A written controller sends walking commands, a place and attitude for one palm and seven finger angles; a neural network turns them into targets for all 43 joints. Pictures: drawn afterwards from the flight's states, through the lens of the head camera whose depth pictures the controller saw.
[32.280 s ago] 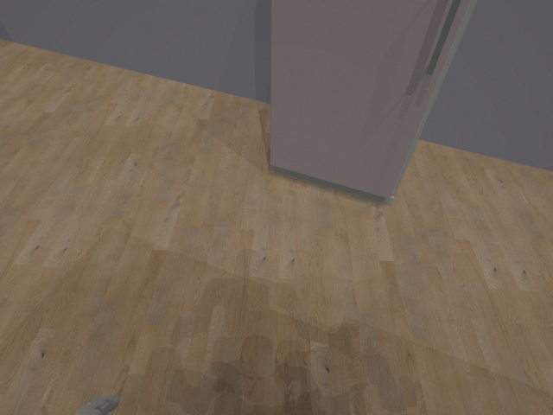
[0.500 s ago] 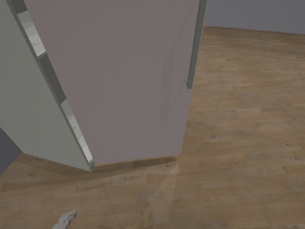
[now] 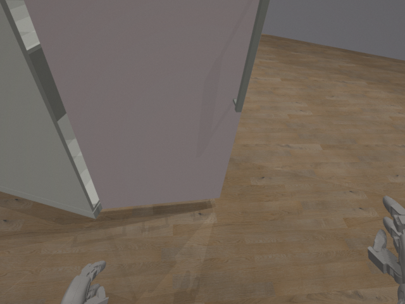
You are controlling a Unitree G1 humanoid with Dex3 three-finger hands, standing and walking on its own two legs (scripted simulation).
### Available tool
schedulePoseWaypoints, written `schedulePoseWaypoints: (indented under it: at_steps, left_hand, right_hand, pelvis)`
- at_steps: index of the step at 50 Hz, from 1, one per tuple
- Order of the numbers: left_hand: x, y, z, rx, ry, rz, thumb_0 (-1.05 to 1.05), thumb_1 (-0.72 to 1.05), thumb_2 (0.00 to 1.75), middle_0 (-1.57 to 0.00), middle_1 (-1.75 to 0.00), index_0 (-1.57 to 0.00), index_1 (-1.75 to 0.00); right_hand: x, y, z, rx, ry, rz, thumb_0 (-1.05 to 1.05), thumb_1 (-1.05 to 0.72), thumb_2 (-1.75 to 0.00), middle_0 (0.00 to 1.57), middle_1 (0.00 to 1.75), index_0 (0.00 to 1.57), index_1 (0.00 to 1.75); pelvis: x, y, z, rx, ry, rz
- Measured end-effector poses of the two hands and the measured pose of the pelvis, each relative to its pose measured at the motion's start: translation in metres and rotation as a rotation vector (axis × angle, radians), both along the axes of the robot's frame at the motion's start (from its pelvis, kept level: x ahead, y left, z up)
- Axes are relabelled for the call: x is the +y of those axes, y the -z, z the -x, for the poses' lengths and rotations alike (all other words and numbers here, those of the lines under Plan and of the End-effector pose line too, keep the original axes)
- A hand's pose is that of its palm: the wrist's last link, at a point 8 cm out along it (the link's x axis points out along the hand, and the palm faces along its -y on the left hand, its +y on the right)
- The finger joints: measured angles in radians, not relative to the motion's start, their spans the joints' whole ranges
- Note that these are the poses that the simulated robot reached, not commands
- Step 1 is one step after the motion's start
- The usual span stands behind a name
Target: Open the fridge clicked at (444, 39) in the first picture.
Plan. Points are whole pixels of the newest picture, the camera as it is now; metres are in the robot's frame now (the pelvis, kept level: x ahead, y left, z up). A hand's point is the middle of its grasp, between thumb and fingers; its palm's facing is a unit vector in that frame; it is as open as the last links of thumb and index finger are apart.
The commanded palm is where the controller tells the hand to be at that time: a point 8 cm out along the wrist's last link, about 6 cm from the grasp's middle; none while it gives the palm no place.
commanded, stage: let the arm hang, fingers relaxed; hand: right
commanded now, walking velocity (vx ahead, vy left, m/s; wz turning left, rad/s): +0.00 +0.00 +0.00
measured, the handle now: (248, 55) +0.76 -0.08 +0.16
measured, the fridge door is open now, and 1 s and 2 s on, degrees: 66 66 66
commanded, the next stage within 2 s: look to check the result in 1.00 s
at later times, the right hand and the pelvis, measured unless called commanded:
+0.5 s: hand out of the picture +0.00 -0.21 -0.15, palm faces -0.04 +0.97 -0.26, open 7.2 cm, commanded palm none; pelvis -0.01 +0.00 +0.02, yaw +0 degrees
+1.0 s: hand out of the picture +0.06 -0.19 -0.15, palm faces -0.04 +0.98 -0.20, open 7.3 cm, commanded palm none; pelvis +0.02 -0.01 +0.02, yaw +2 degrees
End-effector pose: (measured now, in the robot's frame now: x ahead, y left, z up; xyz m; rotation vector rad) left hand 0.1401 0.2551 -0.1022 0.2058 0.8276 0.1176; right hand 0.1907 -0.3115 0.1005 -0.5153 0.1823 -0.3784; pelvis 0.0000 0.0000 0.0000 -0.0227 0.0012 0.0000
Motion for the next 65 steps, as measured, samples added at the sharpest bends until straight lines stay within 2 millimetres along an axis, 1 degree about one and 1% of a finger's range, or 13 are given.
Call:
schedulePoseWaypoints:
  at_steps: [3, 6, 8, 10, 14, 17, 24, 29, 36, 41, 47, 54, 65]
  left_hand:
    - [0.003, 0.010, 0.010, 0.059, 0.006, 0.004, 0.01, 0.90, 0.89, -0.20, -0.30, -0.20, -0.30]
    - [0.008, 0.014, 0.029, 0.136, -0.022, 0.004, 0.01, 0.90, 0.89, -0.20, -0.30, -0.20, -0.30]
    - [0.009, 0.013, 0.049, 0.214, -0.049, -0.009, 0.01, 0.90, 0.89, -0.20, -0.30, -0.20, -0.30]
    - [0.010, 0.011, 0.073, 0.301, -0.067, -0.031, 0.01, 0.90, 0.89, -0.20, -0.30, -0.20, -0.30]
    - [0.007, 0.008, 0.117, 0.467, -0.087, -0.050, 0.01, 0.90, 0.89, -0.20, -0.30, -0.20, -0.30]
    - [0.003, 0.010, 0.142, 0.552, -0.108, -0.040, 0.01, 0.90, 0.89, -0.20, -0.30, -0.19, -0.30]
    - [-0.016, 0.016, 0.168, 0.633, -0.146, 0.007, 0.01, 0.90, 0.89, -0.20, -0.30, -0.19, -0.30]
    - [-0.031, 0.019, 0.163, 0.630, -0.151, 0.037, 0.01, 0.90, 0.89, -0.20, -0.30, -0.20, -0.30]
    - [-0.044, 0.022, 0.136, 0.576, -0.141, 0.061, 0.01, 0.90, 0.89, -0.20, -0.30, -0.20, -0.30]
    - [-0.042, 0.021, 0.118, 0.545, -0.140, 0.052, 0.01, 0.92, 0.89, -0.20, -0.30, -0.20, -0.30]
    - [-0.038, 0.018, 0.104, 0.518, -0.144, 0.044, 0.01, 0.91, 0.89, -0.20, -0.30, -0.20, -0.30]
    - [-0.036, 0.019, 0.099, 0.522, -0.147, 0.047, 0.01, 0.91, 0.89, -0.20, -0.30, -0.19, -0.30]
    - [-0.035, 0.020, 0.105, 0.562, -0.162, 0.056, 0.01, 0.91, 0.89, -0.20, -0.30, -0.19, -0.30]
  right_hand:
    - [0.024, 0.102, 0.017, 0.373, 0.031, -0.175, 0.00, -0.91, -0.90, 0.20, 0.30, 0.19, 0.30]
    - [0.070, 0.182, 0.062, 0.676, -0.001, -0.330, 0.01, -0.91, -0.90, 0.20, 0.30, 0.19, 0.30]
    - [0.103, 0.216, 0.100, 0.854, -0.023, -0.438, 0.01, -0.92, -0.90, 0.20, 0.30, 0.19, 0.30]
    - [0.108, 0.228, 0.121, 0.883, 0.055, -0.513, -0.03, -0.99, -0.90, 0.21, 0.30, 0.20, 0.30]
    - [0.094, 0.233, 0.147, 0.980, 0.079, -0.506, -0.05, -1.04, -0.90, 0.22, 0.30, 0.21, 0.30]
    - [0.080, 0.230, 0.166, 1.054, 0.106, -0.485, -0.04, -1.01, -0.90, 0.21, 0.30, 0.20, 0.30]
    - [0.053, 0.220, 0.190, 1.166, 0.172, -0.430, -0.01, -0.94, -0.90, 0.21, 0.30, 0.20, 0.30]
    - [0.047, 0.218, 0.185, 1.173, 0.180, -0.420, 0.00, -0.92, -0.90, 0.20, 0.30, 0.20, 0.30]
    - [0.059, 0.221, 0.161, 1.139, 0.139, -0.445, 0.00, -0.91, -0.90, 0.20, 0.30, 0.19, 0.30]
    - [0.072, 0.223, 0.146, 1.117, 0.107, -0.471, 0.00, -0.91, -0.90, 0.20, 0.30, 0.19, 0.30]
    - [0.074, 0.224, 0.138, 1.114, 0.104, -0.470, 0.00, -0.93, -0.90, 0.20, 0.30, 0.20, 0.30]
    - [0.075, 0.223, 0.138, 1.130, 0.112, -0.466, 0.00, -0.92, -0.90, 0.20, 0.30, 0.20, 0.30]
    - [0.078, 0.222, 0.141, 1.158, 0.125, -0.465, 0.00, -0.91, -0.90, 0.20, 0.30, 0.20, 0.30]
  pelvis:
    - [0.005, 0.004, 0.004, -0.004, 0.002, 0.024]
    - [0.011, 0.006, 0.007, -0.027, 0.005, 0.019]
    - [0.012, 0.002, 0.008, -0.035, 0.011, 0.003]
    - [0.013, -0.002, 0.010, -0.037, 0.013, -0.013]
    - [0.012, -0.011, 0.014, -0.033, 0.010, -0.034]
    - [0.008, -0.015, 0.014, -0.021, 0.008, -0.042]
    - [-0.003, -0.020, 0.010, -0.004, -0.005, -0.039]
    - [-0.008, -0.021, 0.004, -0.003, -0.012, -0.034]
    - [-0.012, -0.022, -0.003, -0.006, -0.021, -0.028]
    - [-0.014, -0.022, -0.009, -0.005, -0.024, -0.025]
    - [-0.012, -0.023, -0.015, -0.008, -0.030, -0.024]
    - [-0.010, -0.024, -0.022, -0.011, -0.035, -0.023]
    - [-0.006, -0.024, -0.029, -0.011, -0.038, -0.024]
